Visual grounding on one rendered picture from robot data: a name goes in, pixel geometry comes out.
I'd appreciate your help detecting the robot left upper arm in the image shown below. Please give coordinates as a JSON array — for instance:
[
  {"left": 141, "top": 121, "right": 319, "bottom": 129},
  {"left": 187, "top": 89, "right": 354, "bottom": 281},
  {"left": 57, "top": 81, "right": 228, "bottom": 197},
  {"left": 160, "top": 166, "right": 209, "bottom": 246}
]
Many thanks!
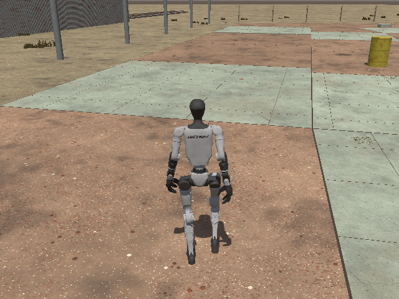
[{"left": 171, "top": 126, "right": 185, "bottom": 161}]

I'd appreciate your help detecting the robot right forearm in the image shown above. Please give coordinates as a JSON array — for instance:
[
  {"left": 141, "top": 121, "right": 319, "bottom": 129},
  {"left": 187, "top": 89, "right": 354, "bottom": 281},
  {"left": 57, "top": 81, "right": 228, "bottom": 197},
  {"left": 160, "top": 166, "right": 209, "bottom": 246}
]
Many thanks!
[{"left": 219, "top": 152, "right": 231, "bottom": 186}]

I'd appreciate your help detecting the right robot hand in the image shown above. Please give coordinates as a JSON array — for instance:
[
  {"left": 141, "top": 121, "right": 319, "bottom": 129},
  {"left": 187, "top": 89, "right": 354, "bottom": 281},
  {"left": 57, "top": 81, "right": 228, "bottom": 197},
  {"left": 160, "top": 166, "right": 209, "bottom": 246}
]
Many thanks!
[{"left": 218, "top": 185, "right": 233, "bottom": 204}]

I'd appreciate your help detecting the robot torso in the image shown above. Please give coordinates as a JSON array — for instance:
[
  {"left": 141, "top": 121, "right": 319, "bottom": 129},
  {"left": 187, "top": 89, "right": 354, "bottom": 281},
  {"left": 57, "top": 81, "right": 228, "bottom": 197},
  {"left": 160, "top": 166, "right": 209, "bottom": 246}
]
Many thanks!
[{"left": 184, "top": 123, "right": 213, "bottom": 187}]

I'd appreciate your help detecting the left robot hand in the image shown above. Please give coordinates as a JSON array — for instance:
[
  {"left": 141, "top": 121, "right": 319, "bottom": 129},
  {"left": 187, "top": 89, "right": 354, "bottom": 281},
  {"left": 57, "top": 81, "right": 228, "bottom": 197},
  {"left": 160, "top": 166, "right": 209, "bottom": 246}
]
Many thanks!
[{"left": 166, "top": 178, "right": 179, "bottom": 193}]

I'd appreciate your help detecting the robot right upper arm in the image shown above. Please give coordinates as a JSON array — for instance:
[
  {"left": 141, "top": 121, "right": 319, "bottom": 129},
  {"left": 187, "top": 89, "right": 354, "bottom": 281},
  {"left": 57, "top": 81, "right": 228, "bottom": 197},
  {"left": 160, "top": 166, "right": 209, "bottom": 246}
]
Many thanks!
[{"left": 211, "top": 125, "right": 225, "bottom": 161}]

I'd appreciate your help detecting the left robot foot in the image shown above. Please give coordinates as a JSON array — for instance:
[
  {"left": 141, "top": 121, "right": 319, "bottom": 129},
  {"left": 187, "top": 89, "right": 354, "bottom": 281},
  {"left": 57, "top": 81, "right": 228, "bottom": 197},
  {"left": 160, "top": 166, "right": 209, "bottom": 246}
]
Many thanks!
[{"left": 186, "top": 248, "right": 196, "bottom": 265}]

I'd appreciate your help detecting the robot left forearm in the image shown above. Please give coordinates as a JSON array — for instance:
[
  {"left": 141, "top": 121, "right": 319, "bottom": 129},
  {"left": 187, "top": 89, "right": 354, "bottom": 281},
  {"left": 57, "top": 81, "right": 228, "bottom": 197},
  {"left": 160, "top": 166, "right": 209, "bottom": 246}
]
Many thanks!
[{"left": 166, "top": 152, "right": 177, "bottom": 180}]

